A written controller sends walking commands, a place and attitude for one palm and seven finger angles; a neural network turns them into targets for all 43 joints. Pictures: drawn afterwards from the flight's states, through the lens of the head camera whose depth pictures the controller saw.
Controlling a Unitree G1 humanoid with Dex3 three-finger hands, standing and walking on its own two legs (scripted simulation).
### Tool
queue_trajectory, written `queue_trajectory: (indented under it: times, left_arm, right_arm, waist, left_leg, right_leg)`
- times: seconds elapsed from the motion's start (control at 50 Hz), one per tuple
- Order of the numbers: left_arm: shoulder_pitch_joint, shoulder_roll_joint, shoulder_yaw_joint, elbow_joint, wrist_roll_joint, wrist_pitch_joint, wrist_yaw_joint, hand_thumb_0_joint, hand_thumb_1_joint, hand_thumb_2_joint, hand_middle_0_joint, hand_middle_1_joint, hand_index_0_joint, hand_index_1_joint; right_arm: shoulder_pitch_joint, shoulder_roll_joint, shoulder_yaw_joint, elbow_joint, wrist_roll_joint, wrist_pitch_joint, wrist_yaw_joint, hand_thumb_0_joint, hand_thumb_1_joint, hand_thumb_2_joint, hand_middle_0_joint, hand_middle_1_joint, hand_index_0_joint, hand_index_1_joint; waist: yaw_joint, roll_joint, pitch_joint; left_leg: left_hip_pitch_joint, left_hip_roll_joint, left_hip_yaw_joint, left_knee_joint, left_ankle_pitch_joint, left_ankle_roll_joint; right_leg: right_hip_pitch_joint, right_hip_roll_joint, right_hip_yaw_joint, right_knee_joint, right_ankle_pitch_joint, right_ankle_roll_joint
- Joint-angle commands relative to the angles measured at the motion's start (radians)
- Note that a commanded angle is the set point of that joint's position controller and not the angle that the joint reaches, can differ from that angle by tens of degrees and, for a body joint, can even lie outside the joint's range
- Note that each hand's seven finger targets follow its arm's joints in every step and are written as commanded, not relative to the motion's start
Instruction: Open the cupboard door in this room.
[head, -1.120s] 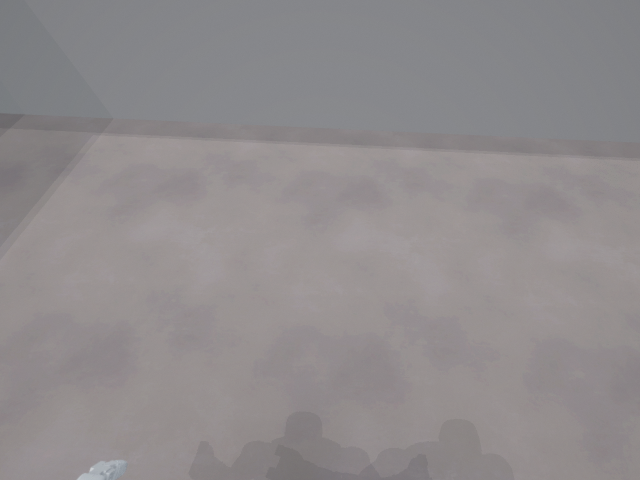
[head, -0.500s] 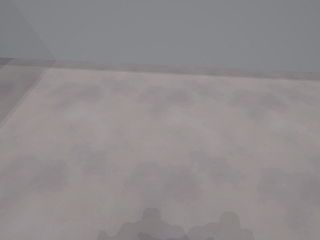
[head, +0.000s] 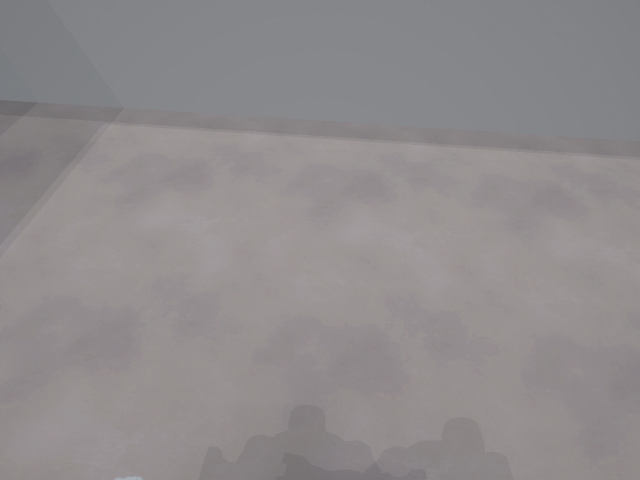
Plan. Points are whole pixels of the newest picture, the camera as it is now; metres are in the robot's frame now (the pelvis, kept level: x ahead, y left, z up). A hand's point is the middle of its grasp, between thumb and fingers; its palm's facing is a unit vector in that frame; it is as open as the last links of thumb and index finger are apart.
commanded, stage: turn or walk to find it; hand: left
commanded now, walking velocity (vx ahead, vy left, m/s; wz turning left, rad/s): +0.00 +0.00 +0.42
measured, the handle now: out of the picture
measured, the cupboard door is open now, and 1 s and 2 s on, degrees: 0 0 0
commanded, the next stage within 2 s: none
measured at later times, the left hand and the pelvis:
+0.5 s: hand out of the picture +0.01 +0.19 -0.16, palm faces +0.22 -0.93 -0.30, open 7.4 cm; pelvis -0.03 -0.03 -0.01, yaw +12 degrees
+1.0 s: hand out of the picture -0.14 +0.21 -0.18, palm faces +0.48 -0.85 -0.24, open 7.4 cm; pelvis -0.07 +0.00 +0.00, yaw +26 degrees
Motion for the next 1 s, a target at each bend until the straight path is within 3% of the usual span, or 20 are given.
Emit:
queue_trajectory:
  times: [0.0, 0.08, 0.12, 0.14, 0.16, 0.3, 0.38, 0.4, 0.42, 0.44, 0.48, 0.52, 0.68, 0.76, 0.78, 0.8, 0.82, 0.84, 0.88, 0.98]
  left_arm:
    - [0.052, 0.157, 0.041, -0.081, 0.004, 0.003, 0.014, 0.0, 0.9, 0.9, -0.2, -0.3, -0.2, -0.3]
    - [0.015, 0.142, 0.05, -0.142, 0.009, 0.013, 0.017, 0.0, 0.9, 0.9, -0.2, -0.3, -0.2, -0.3]
    - [0.006, 0.089, 0.051, -0.164, 0.004, 0.018, 0.016, 0.0, 0.9, 0.9, -0.2, -0.3, -0.2, -0.3]
    - [0.003, 0.065, 0.048, -0.176, 0.002, 0.016, 0.017, 0.0, 0.9, 0.9, -0.2, -0.3, -0.2, -0.3]
    - [0.011, 0.067, 0.049, -0.185, 0.003, 0.013, 0.02, 0.0, 0.9, 0.9, -0.2, -0.3, -0.2, -0.3]
    - [0.055, -0.006, 0.054, -0.183, -0.011, 0.005, 0.014, 0.0, 0.9, 0.9, -0.2, -0.3, -0.2, -0.3]
    - [0.177, 0.014, 0.067, -0.158, -0.009, -0.004, 0.019, 0.0, 0.9, 0.9, -0.2, -0.3, -0.2, -0.3]
    - [0.201, 0.085, 0.084, -0.157, 0.006, -0.01, 0.026, 0.0, 0.9, 0.9, -0.2, -0.3, -0.2, -0.3]
    - [0.172, 0.157, 0.094, -0.179, 0.017, -0.011, 0.026, 0.0, 0.9, 0.9, -0.2, -0.3, -0.2, -0.3]
    - [0.155, 0.128, 0.091, -0.19, 0.009, -0.016, 0.03, 0.0, 0.9, 0.9, -0.2, -0.3, -0.2, -0.3]
    - [0.061, 0.087, 0.078, -0.201, 0.011, -0.018, 0.029, 0.0, 0.9, 0.9, -0.2, -0.3, -0.2, -0.3]
    - [0.043, 0.064, 0.069, -0.207, 0.013, -0.023, 0.023, 0.0, 0.9, 0.9, -0.2, -0.3, -0.2, -0.3]
    - [0.215, 0.114, 0.084, -0.142, 0.024, -0.019, 0.021, 0.0, 0.9, 0.9, -0.2, -0.3, -0.2, -0.3]
    - [0.191, 0.125, 0.092, -0.129, 0.018, -0.012, 0.019, 0.0, 0.9, 0.9, -0.2, -0.3, -0.2, -0.3]
    - [0.18, 0.113, 0.09, -0.135, 0.009, -0.008, 0.017, 0.0, 0.9, 0.9, -0.2, -0.3, -0.2, -0.3]
    - [0.199, 0.058, 0.084, -0.163, 0.002, -0.001, 0.011, 0.0, 0.9, 0.9, -0.2, -0.3, -0.2, -0.3]
    - [0.164, 0.009, 0.064, -0.195, 0.009, 0.002, 0.01, 0.0, 0.9, 0.9, -0.2, -0.3, -0.2, -0.3]
    - [0.089, 0.023, 0.064, -0.197, 0.01, 0.017, 0.017, 0.0, 0.9, 0.9, -0.2, -0.3, -0.2, -0.3]
    - [0.065, 0.027, 0.072, -0.175, 0.006, 0.02, 0.008, 0.0, 0.9, 0.9, -0.2, -0.3, -0.2, -0.3]
    - [0.117, 0.003, 0.073, -0.148, 0.004, 0.024, -0.004, 0.0, 0.9, 0.9, -0.2, -0.3, -0.2, -0.3]
  right_arm:
    - [0.022, -0.085, -0.03, -0.09, -0.004, -0.002, -0.002, 0.0, -0.9, -0.9, 0.2, 0.3, 0.2, 0.3]
    - [0.071, -0.08, -0.046, -0.12, -0.006, 0.005, 0.001, 0.0, -0.9, -0.9, 0.2, 0.3, 0.2, 0.3]
    - [0.087, -0.118, -0.056, -0.136, -0.015, -0.001, 0.002, 0.0, -0.9, -0.9, 0.2, 0.3, 0.2, 0.3]
    - [0.103, -0.145, -0.068, -0.145, -0.015, -0.007, -0.003, 0.0, -0.9, -0.9, 0.2, 0.3, 0.2, 0.3]
    - [0.116, -0.148, -0.073, -0.15, -0.01, -0.012, -0.01, 0.0, -0.9, -0.9, 0.2, 0.3, 0.2, 0.3]
    - [0.116, -0.111, -0.089, -0.17, -0.016, 0.0, -0.025, 0.0, -0.9, -0.9, 0.2, 0.3, 0.2, 0.3]
    - [0.079, -0.083, -0.097, -0.195, -0.004, 0.012, -0.013, 0.0, -0.9, -0.9, 0.2, 0.3, 0.2, 0.3]
    - [0.082, -0.023, -0.091, -0.209, 0.005, 0.015, -0.006, 0.0, -0.9, -0.9, 0.2, 0.3, 0.2, 0.3]
    - [0.064, 0.013, -0.088, -0.239, -0.003, 0.014, -0.006, 0.0, -0.9, -0.9, 0.2, 0.3, 0.2, 0.3]
    - [0.018, -0.034, -0.1, -0.234, -0.016, 0.02, -0.003, 0.0, -0.9, -0.9, 0.2, 0.3, 0.2, 0.3]
    - [0.056, -0.012, -0.102, -0.19, -0.009, 0.033, 0.009, 0.0, -0.9, -0.9, 0.2, 0.3, 0.2, 0.3]
    - [0.099, 0.001, -0.097, -0.166, -0.009, 0.038, 0.016, 0.0, -0.9, -0.9, 0.2, 0.3, 0.2, 0.3]
    - [-0.048, 0.028, -0.066, -0.195, 0.002, 0.025, 0.016, 0.0, -0.9, -0.9, 0.2, 0.3, 0.2, 0.3]
    - [0.019, 0.013, -0.062, -0.175, 0.005, 0.009, 0.011, 0.0, -0.9, -0.9, 0.2, 0.3, 0.2, 0.3]
    - [0.074, -0.02, -0.069, -0.162, 0.001, 0.0, 0.011, 0.0, -0.9, -0.9, 0.2, 0.3, 0.2, 0.3]
    - [0.103, -0.12, -0.09, -0.166, -0.01, -0.01, 0.007, 0.0, -0.9, -0.9, 0.2, 0.3, 0.2, 0.3]
    - [0.139, -0.177, -0.102, -0.158, -0.002, -0.004, 0.004, 0.0, -0.9, -0.9, 0.2, 0.3, 0.2, 0.3]
    - [0.171, -0.156, -0.102, -0.137, -0.005, -0.007, -0.008, 0.0, -0.9, -0.9, 0.2, 0.3, 0.2, 0.3]
    - [0.069, -0.107, -0.088, -0.157, -0.009, -0.006, -0.02, 0.0, -0.9, -0.9, 0.2, 0.3, 0.2, 0.3]
    - [0.027, -0.091, -0.082, -0.184, -0.008, -0.011, -0.019, 0.0, -0.9, -0.9, 0.2, 0.3, 0.2, 0.3]
  waist:
    - [0.01, -0.099, -0.072]
    - [-0.017, -0.055, -0.045]
    - [-0.025, 0.136, -0.021]
    - [-0.026, 0.223, -0.021]
    - [-0.024, 0.228, -0.038]
    - [-0.015, 0.145, -0.119]
    - [0.034, 0.102, -0.128]
    - [0.041, -0.089, -0.103]
    - [0.047, -0.311, -0.021]
    - [0.053, -0.238, -0.002]
    - [-0.01, -0.147, 0.037]
    - [-0.03, -0.156, 0.041]
    - [0.058, -0.193, -0.007]
    - [0.02, -0.178, -0.06]
    - [-0.012, -0.105, -0.102]
    - [-0.02, 0.143, -0.146]
    - [-0.035, 0.274, -0.124]
    - [-0.066, 0.208, -0.119]
    - [-0.03, 0.185, -0.041]
    - [-0.003, 0.14, -0.034]
  left_leg:
    - [-0.062, 0.058, -0.03, 0.095, 0.142, 0.01]
    - [-0.052, 0.077, -0.075, 0.096, 0.112, 0.028]
    - [-0.099, 0.18, -0.309, -0.086, 0.153, 0.099]
    - [-0.067, 0.255, -0.461, -0.174, 0.234, 0.166]
    - [-0.013, 0.281, -0.502, -0.181, 0.32, 0.217]
    - [0.069, 0.195, -0.409, -0.087, 0.428, 0.203]
    - [-0.114, 0.103, -0.351, -0.012, 0.195, 0.108]
    - [-0.315, 0.009, -0.232, 0.152, -0.049, 0.04]
    - [-0.445, -0.093, -0.038, 0.395, -0.282, -0.026]
    - [-0.384, -0.023, -0.087, 0.533, -0.291, -0.013]
    - [-0.339, 0.005, -0.054, 0.7, -0.191, -0.017]
    - [-0.322, 0.015, -0.004, 0.744, -0.116, -0.036]
    - [-0.226, 0.027, 0.09, 0.355, -0.228, -0.046]
    - [-0.031, 0.011, 0.13, 0.044, -0.087, -0.025]
    - [0.101, 0.044, 0.103, -0.089, 0.078, -0.009]
    - [0.283, 0.265, -0.16, -0.118, 0.387, 0.078]
    - [0.287, 0.423, -0.289, -0.109, 0.724, 0.2]
    - [0.216, 0.398, -0.272, -0.109, 0.659, 0.226]
    - [0.118, 0.323, -0.212, -0.121, 0.497, 0.203]
    - [0.079, 0.237, -0.154, -0.141, 0.386, 0.176]
  right_leg:
    - [0.022, -0.22, 0.138, -0.073, 0.152, -0.061]
    - [-0.088, -0.21, 0.075, 0.003, 0.053, -0.058]
    - [-0.115, -0.055, -0.042, 0.21, -0.089, 0.018]
    - [-0.17, 0.002, -0.039, 0.357, -0.232, 0.032]
    - [-0.224, -0.011, 0.018, 0.465, -0.313, 0.027]
    - [-0.156, 0.016, 0.036, 0.313, -0.256, 0.039]
    - [0.133, 0.008, 0.024, -0.072, -0.018, 0.034]
    - [0.255, -0.178, 0.202, -0.189, -0.096, -0.021]
    - [0.173, -0.428, 0.446, -0.262, -0.07, -0.132]
    - [0.021, -0.429, 0.4, -0.258, -0.004, -0.157]
    - [-0.053, -0.33, 0.251, -0.216, 0.064, -0.155]
    - [-0.055, -0.272, 0.122, -0.19, 0.106, -0.136]
    - [0.12, -0.315, 0.062, -0.085, 0.459, -0.162]
    - [0.098, -0.293, -0.006, 0.043, 0.514, -0.092]
    - [0.035, -0.264, -0.058, 0.147, 0.439, -0.042]
    - [-0.192, -0.155, -0.127, 0.336, 0.09, 0.032]
    - [-0.328, -0.088, -0.1, 0.498, -0.402, 0.064]
    - [-0.317, -0.087, -0.021, 0.586, -0.386, 0.06]
    - [-0.339, -0.102, 0.019, 0.635, -0.271, 0.064]
    - [-0.261, -0.069, -0.013, 0.521, -0.185, 0.077]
